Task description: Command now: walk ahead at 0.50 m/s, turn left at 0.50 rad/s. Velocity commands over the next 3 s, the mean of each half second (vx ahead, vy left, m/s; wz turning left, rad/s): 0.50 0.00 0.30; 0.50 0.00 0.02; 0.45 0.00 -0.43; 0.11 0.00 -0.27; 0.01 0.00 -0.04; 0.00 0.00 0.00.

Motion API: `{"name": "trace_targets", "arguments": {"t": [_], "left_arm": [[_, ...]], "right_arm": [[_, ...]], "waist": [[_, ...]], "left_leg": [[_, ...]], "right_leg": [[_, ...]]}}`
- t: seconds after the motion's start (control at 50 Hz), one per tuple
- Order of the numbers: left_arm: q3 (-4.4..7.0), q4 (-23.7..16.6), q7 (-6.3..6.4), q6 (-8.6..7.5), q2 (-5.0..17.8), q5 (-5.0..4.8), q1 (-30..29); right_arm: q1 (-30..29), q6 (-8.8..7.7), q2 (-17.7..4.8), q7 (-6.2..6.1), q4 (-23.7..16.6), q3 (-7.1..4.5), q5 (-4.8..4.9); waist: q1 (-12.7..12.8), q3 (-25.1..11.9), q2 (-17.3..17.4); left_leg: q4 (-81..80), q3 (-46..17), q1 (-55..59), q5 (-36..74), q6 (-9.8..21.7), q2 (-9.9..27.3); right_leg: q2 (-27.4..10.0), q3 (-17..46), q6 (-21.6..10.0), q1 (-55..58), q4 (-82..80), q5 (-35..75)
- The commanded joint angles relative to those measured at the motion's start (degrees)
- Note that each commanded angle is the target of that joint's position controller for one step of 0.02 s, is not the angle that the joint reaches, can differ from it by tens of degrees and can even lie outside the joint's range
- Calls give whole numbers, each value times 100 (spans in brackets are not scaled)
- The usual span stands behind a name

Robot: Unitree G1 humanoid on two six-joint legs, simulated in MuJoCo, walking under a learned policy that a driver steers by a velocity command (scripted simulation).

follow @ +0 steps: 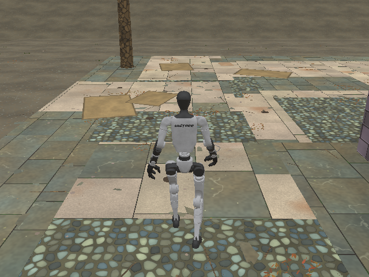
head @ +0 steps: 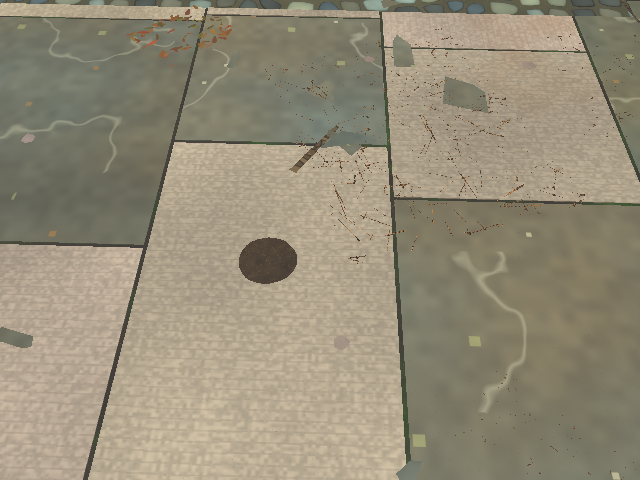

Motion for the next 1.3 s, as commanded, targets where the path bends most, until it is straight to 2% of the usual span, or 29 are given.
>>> {"name": "trace_targets", "arguments": {"t": [0.02,0.04,0.06,0.08,0.12,0.16,0.26,0.34,0.4,0.44,0.46,0.48,0.5,0.52,0.54,0.58,0.62,0.68,0.8,0.9,0.94,0.98,1.0,1.02,1.04,1.06,1.1,1.18,1.3], "left_arm": [[-59,-733,-146,-463,449,-54,-49],[11,-916,-212,-613,731,-266,-604],[-13,-970,-196,-689,697,-228,-778],[28,-944,-156,-696,727,-69,-854],[87,-904,-149,-554,754,16,-606],[51,-864,-142,-417,581,44,-484],[-81,-1082,-176,-388,297,35,-1389],[-80,-1244,-268,-455,385,-55,-1958],[-44,-1328,-343,-514,516,-38,-2017],[18,-1238,-351,-544,653,-42,-1578],[113,-1041,-330,-557,817,-24,-917],[199,-867,-302,-563,1092,48,23],[345,-717,-288,-516,1596,94,732],[253,-579,-329,-470,1210,-56,933],[140,-649,-311,-446,887,-115,538],[34,-758,-295,-377,648,-2,-178],[-30,-771,-309,-409,512,57,-421],[15,-651,-289,-459,688,-9,-355],[67,-376,-200,-365,905,-99,109],[98,-96,-170,-211,985,-146,517],[123,-44,-142,-144,1043,-156,507],[82,-92,-125,-106,986,-134,322],[-54,-269,-125,-128,649,4,294],[-247,-322,-163,-249,-19,-55,1125],[-92,-203,-181,-321,647,-199,813],[4,-375,-189,-348,919,-295,269],[33,-448,-146,-299,796,-189,-132],[25,-455,-138,-14,379,-190,55],[-19,-772,-280,-21,225,-129,-762]], "right_arm": [[2040,-39,-1432,-120,-36,-430,9],[1847,-81,-1145,-138,-46,-358,-43],[1480,-109,-1007,-146,-123,-317,-26],[1094,-110,-830,-154,-213,-264,-30],[749,-108,-663,-200,-385,-188,-125],[763,-125,-731,-251,-383,-190,-107],[1135,-114,-888,-355,-205,-203,-67],[1523,-85,-921,-338,-2,-191,-44],[1667,-16,-964,-365,109,-212,-49],[1554,34,-1022,-388,111,-233,-56],[1447,54,-960,-389,78,-203,-66],[1370,53,-762,-387,-36,-107,-125],[2150,-43,-319,-362,-90,31,-89],[2066,-121,-444,-334,-54,43,-39],[1523,-167,-889,-302,-172,-68,54],[843,-192,-832,-295,-351,-67,-33],[1053,-128,-683,-302,-284,-85,-82],[1004,-59,-474,-331,-302,-30,-115],[-122,-150,-258,-255,-561,76,-100],[-723,-218,-362,-115,-815,62,-40],[-549,-256,-504,-89,-814,5,-58],[743,-286,-911,-151,-462,-209,-107],[1801,-272,-1346,-222,-299,-334,-201],[2012,-213,-1710,-220,-181,-404,-203],[2049,-186,-1110,-231,-212,-271,-149],[1673,-193,-882,-261,-229,-188,-136],[982,-225,-584,-254,-240,-98,-177],[608,-369,-514,-244,-96,-118,-213],[728,-327,-794,-366,134,-214,-218]], "waist": [[-808,-2388,902],[-911,-1651,637],[-690,-1143,127],[-452,-753,-99],[-103,-582,72],[-28,-450,119],[-410,-212,285],[-680,-39,369],[-617,2,418],[-325,-167,555],[30,-581,493],[445,-1382,261],[341,-2302,-1076],[447,-2401,-1609],[493,-1439,-1009],[237,-403,-326],[-66,-260,-531],[-149,-208,-507],[230,-39,-364],[343,124,-421],[145,24,-484],[-561,-785,-421],[-952,-1723,154],[-560,-2485,1713],[-832,-2329,1135],[-812,-1423,855],[-482,-622,484],[-68,-217,466],[-237,50,247]], "left_leg": [[-1674,-5113,5486,-1337,1897,1994],[-1797,-4273,5038,-1015,1584,1848],[-1805,-3614,4201,-544,1389,1620],[-1885,-3121,3352,72,1282,1425],[-2127,-2623,2470,829,1257,1220],[-2283,-2145,1969,1400,1244,1133],[-2386,-1238,1590,1239,779,653],[-2250,-1512,2151,645,705,946],[-1845,-1796,2930,1088,620,1296],[-1368,-1778,3140,2194,481,1300],[-645,-1562,3049,3011,355,1037],[660,-1311,2319,2538,165,733],[2854,-825,190,238,-307,-157],[3658,-1156,-898,-2551,-360,-347],[4033,-1243,-1431,-2254,-311,33],[3472,-869,-1308,-1397,-303,520],[2965,-848,-726,-1013,-365,764],[2322,-694,-730,-625,-544,859],[171,-412,-428,1177,-651,654],[-520,-446,-562,880,-442,507],[-712,-434,-118,452,-309,395],[-888,-287,1884,510,-42,251],[-594,-1343,3696,734,319,1302],[-1123,-3850,5471,-250,1193,2607],[-1534,-4176,5223,-1163,1096,2487],[-1678,-3271,4493,-1105,823,2302],[-2077,-2161,3089,-358,616,1888],[-2710,-1000,2104,523,600,1712],[-2862,248,2284,1074,424,1491]], "right_leg": [[582,1614,-43,-4341,4388,-561],[245,1726,-207,-4782,4274,-73],[-18,1672,-287,-4648,3766,409],[-182,1625,-248,-4314,3239,645],[-356,1621,-134,-3655,2773,878],[-411,1430,47,-3508,2243,1095],[-206,1179,198,-3154,148,3186],[-54,1209,62,-3223,-630,3588],[-3,1248,-185,-3476,-913,2923],[150,1101,-392,-2919,-1054,2480],[270,968,-564,-1982,-1185,2626],[-336,1556,-917,-412,-896,2890],[-1631,3873,-1837,1878,-1047,2047],[-1984,5348,-2033,2191,-1896,863],[-1820,4768,-1738,1508,-2046,146],[-1368,3561,-1495,-90,-2369,860],[-1069,2979,-1427,-835,-2649,1675],[-980,2379,-1544,-1089,-2915,2575],[-678,1519,-1285,-954,-2991,3075],[-1092,1680,-1190,-48,-2606,3263],[-1172,1834,-1087,130,-2220,3833],[-753,1589,-842,-309,-779,4891],[-357,1343,-616,-1472,956,3449],[556,1228,-278,-3641,2861,-306],[293,1862,-279,-4225,3532,-554],[44,1774,-308,-4554,3641,-57],[-349,1635,-253,-4218,3180,764],[-560,1665,-142,-3728,2741,1329],[-485,1398,-113,-3858,980,2985]]}}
